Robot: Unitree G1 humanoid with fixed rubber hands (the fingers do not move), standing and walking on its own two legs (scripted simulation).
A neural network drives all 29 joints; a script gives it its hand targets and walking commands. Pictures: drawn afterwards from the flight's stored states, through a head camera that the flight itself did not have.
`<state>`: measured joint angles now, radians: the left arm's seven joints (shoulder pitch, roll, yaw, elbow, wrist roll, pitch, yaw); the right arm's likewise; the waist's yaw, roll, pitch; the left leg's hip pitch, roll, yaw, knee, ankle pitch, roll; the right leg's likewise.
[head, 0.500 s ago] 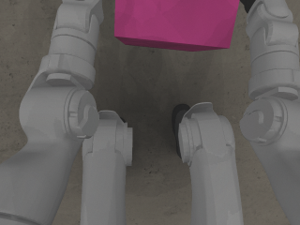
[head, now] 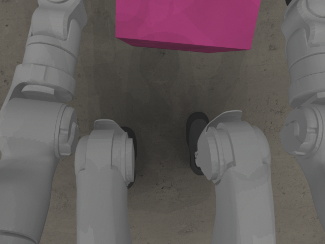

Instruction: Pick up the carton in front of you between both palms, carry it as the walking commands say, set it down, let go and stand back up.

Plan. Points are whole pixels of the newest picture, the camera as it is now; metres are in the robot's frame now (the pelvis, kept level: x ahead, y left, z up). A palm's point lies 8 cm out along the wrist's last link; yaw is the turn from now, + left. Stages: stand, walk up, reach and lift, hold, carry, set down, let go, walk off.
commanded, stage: set down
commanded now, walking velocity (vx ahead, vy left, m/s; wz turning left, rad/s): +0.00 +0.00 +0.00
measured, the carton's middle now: out of the picture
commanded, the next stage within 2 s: let go in 0.96 s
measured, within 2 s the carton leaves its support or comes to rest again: neither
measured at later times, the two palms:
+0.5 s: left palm out of the picture +0.57 +0.12 +0.00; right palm out of the picture +0.53 -0.26 +0.01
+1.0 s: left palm out of the picture +0.57 +0.12 +0.15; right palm out of the picture +0.51 -0.27 +0.15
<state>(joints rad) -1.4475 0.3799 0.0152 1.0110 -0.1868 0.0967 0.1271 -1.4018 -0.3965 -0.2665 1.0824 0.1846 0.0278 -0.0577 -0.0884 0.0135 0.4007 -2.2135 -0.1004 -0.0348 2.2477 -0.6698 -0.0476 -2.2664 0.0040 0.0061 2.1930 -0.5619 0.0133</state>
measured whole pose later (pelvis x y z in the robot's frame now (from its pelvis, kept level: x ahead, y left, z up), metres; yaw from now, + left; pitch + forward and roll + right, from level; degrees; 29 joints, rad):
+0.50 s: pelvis +0.00 +0.00 +0.11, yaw -1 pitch +46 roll +2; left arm -1.34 0.31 0.20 0.97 -0.02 0.19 0.10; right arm -1.28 -0.31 -0.31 0.91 0.06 0.16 -0.06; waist -0.09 0.02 0.06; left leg -2.04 -0.07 -0.02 1.82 -0.58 -0.03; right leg -2.10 0.04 0.04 1.78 -0.48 0.02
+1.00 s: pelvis +0.02 -0.01 +0.25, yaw -1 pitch +47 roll +1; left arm -1.19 0.27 0.27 0.87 0.05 0.21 0.05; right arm -1.12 -0.25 -0.38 0.82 0.00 0.17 0.00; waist -0.09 0.02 -0.05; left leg -1.67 -0.05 -0.05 1.28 -0.42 -0.03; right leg -1.73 0.04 0.04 1.24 -0.33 0.01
